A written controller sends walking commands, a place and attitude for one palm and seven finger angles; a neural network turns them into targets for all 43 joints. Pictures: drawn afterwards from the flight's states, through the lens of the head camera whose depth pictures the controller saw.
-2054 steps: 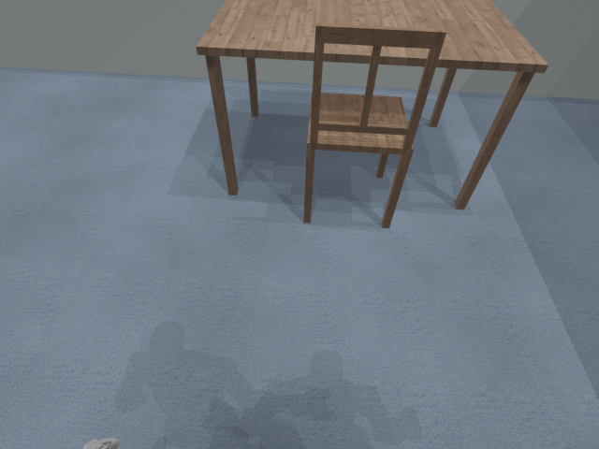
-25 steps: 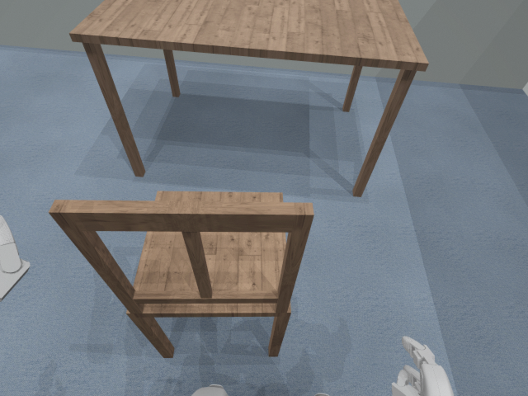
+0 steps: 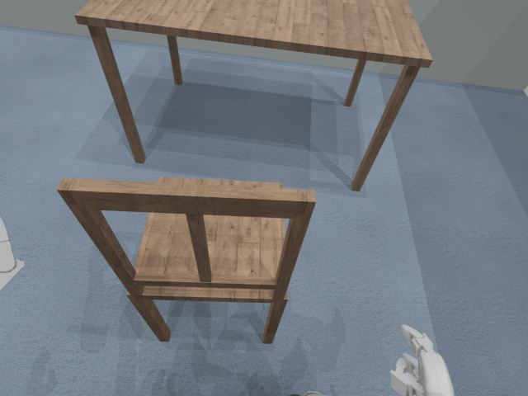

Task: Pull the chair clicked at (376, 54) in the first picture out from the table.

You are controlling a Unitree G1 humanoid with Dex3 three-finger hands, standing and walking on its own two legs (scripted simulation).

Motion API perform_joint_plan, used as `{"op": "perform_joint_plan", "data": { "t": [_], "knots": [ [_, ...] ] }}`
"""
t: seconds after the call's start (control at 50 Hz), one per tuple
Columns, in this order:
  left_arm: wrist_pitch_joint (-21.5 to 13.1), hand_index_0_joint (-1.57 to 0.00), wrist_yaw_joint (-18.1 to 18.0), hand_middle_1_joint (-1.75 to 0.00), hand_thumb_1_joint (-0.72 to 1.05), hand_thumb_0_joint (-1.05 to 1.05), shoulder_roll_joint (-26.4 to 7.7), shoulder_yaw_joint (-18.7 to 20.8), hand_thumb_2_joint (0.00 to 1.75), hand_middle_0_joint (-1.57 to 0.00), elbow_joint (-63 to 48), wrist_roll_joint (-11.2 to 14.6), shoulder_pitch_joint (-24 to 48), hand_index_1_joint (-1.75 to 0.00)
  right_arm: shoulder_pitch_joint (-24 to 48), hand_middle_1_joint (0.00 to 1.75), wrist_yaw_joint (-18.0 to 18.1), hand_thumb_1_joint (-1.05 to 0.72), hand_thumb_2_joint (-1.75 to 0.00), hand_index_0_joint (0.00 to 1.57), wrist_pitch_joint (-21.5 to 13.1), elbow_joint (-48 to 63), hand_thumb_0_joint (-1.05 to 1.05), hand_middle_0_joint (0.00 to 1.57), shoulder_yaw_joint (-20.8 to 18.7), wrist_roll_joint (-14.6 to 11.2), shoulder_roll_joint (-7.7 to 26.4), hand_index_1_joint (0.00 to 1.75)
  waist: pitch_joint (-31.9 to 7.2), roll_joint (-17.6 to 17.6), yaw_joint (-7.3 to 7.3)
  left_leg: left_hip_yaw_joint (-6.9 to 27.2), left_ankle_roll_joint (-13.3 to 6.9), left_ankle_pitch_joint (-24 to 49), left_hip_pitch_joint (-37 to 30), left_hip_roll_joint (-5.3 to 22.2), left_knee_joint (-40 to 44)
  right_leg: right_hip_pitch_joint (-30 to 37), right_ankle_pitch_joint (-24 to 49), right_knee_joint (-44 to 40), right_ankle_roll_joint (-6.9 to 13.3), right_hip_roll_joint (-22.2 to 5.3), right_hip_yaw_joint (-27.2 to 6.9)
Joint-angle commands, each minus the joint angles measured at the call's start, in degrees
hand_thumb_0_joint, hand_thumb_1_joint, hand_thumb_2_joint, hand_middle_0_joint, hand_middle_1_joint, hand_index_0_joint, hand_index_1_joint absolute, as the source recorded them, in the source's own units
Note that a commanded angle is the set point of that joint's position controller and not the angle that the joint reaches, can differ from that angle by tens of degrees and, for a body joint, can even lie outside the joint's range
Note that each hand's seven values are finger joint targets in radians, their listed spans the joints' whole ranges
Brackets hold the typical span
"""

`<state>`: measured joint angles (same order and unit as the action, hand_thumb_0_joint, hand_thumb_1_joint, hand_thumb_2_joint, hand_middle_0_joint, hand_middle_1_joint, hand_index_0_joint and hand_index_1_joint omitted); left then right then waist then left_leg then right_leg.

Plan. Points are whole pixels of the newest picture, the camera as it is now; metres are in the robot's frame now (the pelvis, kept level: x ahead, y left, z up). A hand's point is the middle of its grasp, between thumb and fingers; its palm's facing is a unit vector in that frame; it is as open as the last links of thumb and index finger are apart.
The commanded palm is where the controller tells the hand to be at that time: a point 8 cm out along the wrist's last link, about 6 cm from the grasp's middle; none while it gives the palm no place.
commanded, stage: step back with the hand held close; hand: left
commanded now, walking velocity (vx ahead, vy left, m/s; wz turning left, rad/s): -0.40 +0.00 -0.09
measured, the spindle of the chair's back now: (201, 249) +0.38 +0.14 -0.09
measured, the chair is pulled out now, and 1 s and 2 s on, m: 0.65 0.65 0.65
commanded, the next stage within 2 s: stop stepping back and stand still in 0.26 s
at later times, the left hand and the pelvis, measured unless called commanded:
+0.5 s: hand (21, 387) +0.12 +0.21 +0.16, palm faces +0.26 -0.79 -0.55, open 7.4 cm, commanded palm +0.06 +0.26 +0.19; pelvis -0.10 -0.02 +0.01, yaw -4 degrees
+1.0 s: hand out of the picture +0.06 +0.23 +0.18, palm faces +0.41 -0.80 -0.44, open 7.4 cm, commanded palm +0.01 +0.27 +0.19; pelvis -0.14 -0.02 +0.01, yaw -3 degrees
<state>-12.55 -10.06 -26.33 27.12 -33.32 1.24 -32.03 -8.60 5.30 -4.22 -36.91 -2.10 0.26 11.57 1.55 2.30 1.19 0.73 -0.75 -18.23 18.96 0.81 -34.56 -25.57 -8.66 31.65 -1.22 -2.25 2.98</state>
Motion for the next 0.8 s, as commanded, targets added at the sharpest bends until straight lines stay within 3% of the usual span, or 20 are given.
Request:
{"op": "perform_joint_plan", "data": {
  "t": [0.0, 0.02, 0.06, 0.1, 0.12, 0.22, 0.24, 0.26, 0.28, 0.3, 0.32, 0.36, 0.44, 0.48, 0.5, 0.52, 0.54, 0.6, 0.68, 0.78],
  "knots": [
    [-3.7, -0.2, -0.8, -0.3, 0.9, 0.0, -9.8, 8.4, 0.9, -0.2, -13.6, 0.8, -1.2, -0.3, 4.1, 0.3, -0.4, -0.9, -0.9, 0.2, -5.1, 7.9, 0.0, 0.2, -3.3, 0.5, 6.7, 0.3, -11.4, -22.3, -0.58, 12.9, -7.7, 30.4, 1.5, 19.6, 14.4, 6.1, -17.1, 20.2, 0.0, 0.1, -4.0],
    [-3.9, -0.2, -0.6, -0.3, 0.9, 0.0, -7.9, 6.2, 0.9, -0.2, -16.2, 1.2, 1.1, -0.3, 3.2, 0.3, -0.5, -0.9, -0.9, 0.2, -6.1, 7.3, 0.0, 0.2, -3.1, 1.3, 5.8, 0.3, -9.4, -20.3, -0.03, 13.1, -8.5, 41.1, -0.3, 20.0, 12.0, 3.7, -18.6, 22.0, 0.4, 0.5, -5.5],
    [-4.4, -0.2, -0.4, -0.3, 0.9, 0.0, -6.7, 4.4, 0.9, -0.2, -17.5, 0.7, 2.3, -0.3, 1.7, 0.3, -1.4, -0.9, -0.9, 0.2, -7.1, 5.4, 0.0, 0.2, -4.0, 0.7, 6.8, 0.3, -10.0, -16.0, -0.67, 8.4, -6.5, 53.9, -10.6, 17.8, 6.6, 1.0, -15.7, 14.2, 0.9, 0.3, -3.9],
    [-4.5, -0.2, -0.3, -0.3, 0.9, 0.0, -8.2, 5.5, 0.9, -0.2, -17.3, 0.6, 1.7, -0.3, 2.0, 0.3, -1.8, -0.9, -0.9, 0.2, -7.7, 4.4, 0.0, 0.2, -4.3, 0.3, 7.4, 0.3, -10.8, -17.2, -0.89, 6.7, -4.8, 54.5, -15.1, 16.7, 5.1, 2.5, -11.9, 6.1, 1.6, 0.1, -1.8],
    [-4.6, -0.2, 0.2, -0.3, 0.9, 0.0, -6.4, 4.1, 0.9, -0.2, -16.2, 1.1, 0.9, -0.3, 1.8, 0.3, -2.1, -0.9, -0.9, 0.2, -8.1, 4.6, 0.0, 0.2, -3.6, 0.5, 6.9, 0.3, -10.7, -17.5, -0.73, 7.6, -4.5, 52.5, -15.2, 16.0, 5.4, 3.8, -10.6, 2.6, 1.9, 0.5, -1.3],
    [-5.0, -0.2, 1.5, -0.3, 0.9, 0.0, -8.0, 7.1, 0.9, -0.2, -9.6, 1.5, -1.5, -0.3, 4.1, 0.3, -2.2, -0.9, -0.9, 0.2, -6.8, 5.0, 0.0, 0.2, -2.7, 0.8, 6.8, 0.3, -9.7, -13.8, -1.54, 6.1, -1.9, 32.9, -6.9, 13.9, 4.7, 13.5, 0.9, -8.5, 1.2, 0.1, 0.8],
    [-5.1, -0.2, 1.5, -0.3, 0.9, 0.0, -8.5, 7.4, 0.9, -0.2, -9.3, 0.8, -2.6, -0.3, 4.2, 0.3, -2.3, -0.9, -0.9, 0.2, -6.0, 5.6, 0.0, 0.2, -2.8, 0.8, 7.2, 0.3, -11.1, -11.1, -1.3, 4.0, -1.0, 29.4, -4.3, 12.2, 2.5, 16.1, 11.1, -8.1, 1.4, -0.9, 0.2],
    [-4.8, -0.2, 1.9, -0.3, 0.9, 0.0, -7.6, 6.0, 0.9, -0.2, -9.4, 1.1, -2.0, -0.3, 3.1, 0.3, -2.4, -0.9, -0.9, 0.2, -5.3, 6.7, 0.0, 0.2, -3.1, -0.1, 6.9, 0.3, -14.1, -2.7, -0.97, -0.3, 1.1, 25.2, -4.5, 7.9, -2.5, 16.5, 21.4, -6.6, 2.9, -3.6, -2.1],
    [-4.6, -0.2, 1.9, -0.3, 0.9, 0.0, -9.4, 6.7, 0.9, -0.2, -8.9, 1.3, -2.9, -0.3, 3.1, 0.3, -2.1, -0.9, -0.9, 0.2, -4.7, 7.8, 0.0, 0.2, -3.7, -0.8, 6.4, 0.3, -15.5, 6.1, -0.61, -2.8, 2.6, 14.4, -2.5, 3.3, -8.1, 14.7, 28.0, -7.7, 5.5, -9.3, -8.6],
    [-4.2, -0.2, 1.6, -0.3, 0.9, 0.0, -10.0, 7.8, 0.9, -0.2, -7.3, 1.8, -4.9, -0.3, 3.0, 0.3, -1.9, -0.9, -0.9, 0.2, -3.9, 7.7, 0.0, 0.2, -3.9, -1.2, 5.5, 0.3, -15.9, 9.2, -0.72, -2.3, 2.9, -2.4, 0.6, 0.0, -14.0, 13.0, 29.0, -11.0, 9.1, -15.4, -14.0],
    [-3.7, -0.2, 1.0, -0.3, 0.9, 0.0, -10.3, 8.3, 0.9, -0.2, -6.6, 2.3, -6.0, -0.3, 4.2, 0.3, -1.6, -0.9, -0.9, 0.2, -3.2, 8.6, 0.0, 0.2, -3.3, -1.3, 4.4, 0.3, -14.3, 9.2, -1.31, 0.8, 2.4, -10.7, 4.3, -1.0, -20.4, 12.1, 23.5, -13.3, 10.7, -18.5, -15.7],
    [-1.4, -0.2, -0.3, -0.3, 0.9, 0.0, -8.6, 8.3, 0.9, -0.2, -3.7, 1.7, -9.4, -0.3, 5.7, 0.3, -1.0, -0.9, -0.9, 0.2, -1.3, 9.3, 0.0, 0.2, -1.5, -1.3, 2.5, 0.3, -12.5, 9.1, -0.66, 3.2, 2.2, -10.1, 5.4, 1.1, -19.2, 12.8, 18.3, -10.9, 9.9, -16.6, -12.4],
    [-1.1, -0.2, -1.9, -0.3, 0.9, 0.0, -10.6, 7.9, 0.9, -0.2, -9.2, 1.8, -6.6, -0.3, 3.3, 0.3, 0.6, -0.9, -0.9, 0.2, -1.4, 10.1, 0.0, 0.2, -0.8, -1.6, 5.5, 0.3, -10.0, 3.1, 0.11, 0.0, 0.2, -0.4, -4.0, 1.4, 10.9, 13.3, -3.2, -8.4, 3.7, -8.6, -7.5],
    [-2.0, -0.2, -1.8, -0.3, 0.9, 0.0, -9.9, 6.2, 0.9, -0.2, -12.9, 1.6, -3.7, -0.3, 3.1, 0.3, 1.0, -0.9, -0.9, 0.2, -3.8, 10.4, 0.0, 0.2, -1.7, -1.6, 7.4, 0.3, -6.1, -6.8, -1.19, 7.3, -2.5, 3.9, -3.8, 8.3, 16.7, 12.6, -8.4, -5.6, 0.7, -3.0, -5.6],
    [-2.0, -0.2, -1.6, -0.3, 0.9, 0.0, -10.2, 6.2, 0.9, -0.2, -11.8, 1.6, -4.1, -0.3, 2.8, 0.3, 0.9, -0.9, -0.9, 0.2, -4.4, 10.3, 0.0, 0.2, -2.0, -2.2, 7.5, 0.3, -5.9, -9.7, -1.24, 8.5, -3.0, 0.3, -1.9, 9.9, 17.6, 13.4, -12.4, -5.4, 0.1, -2.0, -4.2],
    [-2.0, -0.2, -1.6, -0.3, 0.9, 0.0, -10.0, 6.2, 0.9, -0.2, -11.6, 1.1, -2.4, -0.3, 2.9, 0.3, 0.9, -0.9, -0.9, 0.2, -5.0, 10.2, 0.0, 0.2, -0.7, -1.7, 6.7, 0.3, -4.7, -17.2, -0.76, 9.4, -3.2, -5.1, 3.0, 9.7, 20.0, 15.2, -12.6, -3.0, 0.2, -1.4, -2.7],
    [-2.0, -0.2, -1.7, -0.3, 0.9, 0.0, -9.7, 5.8, 0.9, -0.2, -11.7, 0.5, -0.2, -0.3, 2.8, 0.3, 0.8, -0.9, -0.9, 0.2, -5.5, 9.9, 0.0, 0.2, -0.6, -1.7, 6.6, 0.3, -2.8, -18.2, -0.8, 9.0, -3.2, -9.0, 7.5, 9.6, 20.4, 18.2, -10.7, -2.2, 0.2, -1.3, -2.5],
    [-1.7, -0.2, -1.4, -0.3, 0.9, 0.0, -7.8, 3.0, 0.9, -0.2, -7.7, 0.3, 2.0, -0.3, 0.3, 0.3, 0.2, -0.9, -0.9, 0.2, -6.5, 8.5, 0.0, 0.2, -1.0, -2.2, 7.0, 0.3, -1.6, -10.7, -0.63, 6.0, -2.4, -11.5, 8.4, 6.2, 17.0, 20.2, -8.4, -7.1, 0.2, -1.2, -3.7],
    [-1.6, -0.2, -1.2, -0.3, 0.9, 0.0, -5.8, 1.2, 0.9, -0.2, -3.5, -0.6, 5.6, -0.3, -0.1, 0.3, -0.5, -0.9, -0.9, 0.2, -6.5, 8.6, 0.0, 0.2, -1.0, -1.7, 7.7, 0.3, 1.6, -8.0, -0.61, 5.0, -2.1, -18.2, 9.8, 4.8, 16.0, 16.0, -18.0, -9.3, 0.8, -0.6, -5.8],
    [-1.3, -0.2, -1.1, -0.3, 0.9, 0.0, -6.5, 1.3, 0.9, -0.2, -4.3, -0.8, 7.8, -0.3, 0.1, 0.3, -0.9, -0.9, -0.9, 0.2, -5.9, 8.7, 0.0, 0.2, -0.8, -1.0, 7.3, 0.3, 1.7, -3.4, -0.26, 3.9, -1.9, -14.2, 3.9, 2.5, 11.1, 10.8, -22.3, -15.0, 2.1, -1.7, -9.4]
  ]
}}
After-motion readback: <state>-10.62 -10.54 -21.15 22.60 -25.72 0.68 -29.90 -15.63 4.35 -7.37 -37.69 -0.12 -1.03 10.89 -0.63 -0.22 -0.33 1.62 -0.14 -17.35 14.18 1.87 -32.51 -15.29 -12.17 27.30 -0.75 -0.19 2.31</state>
